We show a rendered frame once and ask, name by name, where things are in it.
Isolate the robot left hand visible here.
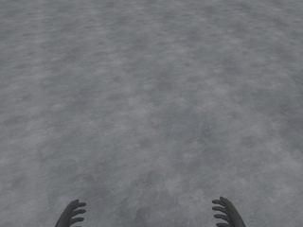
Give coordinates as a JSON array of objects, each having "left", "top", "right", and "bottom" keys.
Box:
[{"left": 55, "top": 200, "right": 86, "bottom": 227}]

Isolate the robot right hand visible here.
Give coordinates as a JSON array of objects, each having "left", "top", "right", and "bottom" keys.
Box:
[{"left": 212, "top": 197, "right": 246, "bottom": 227}]

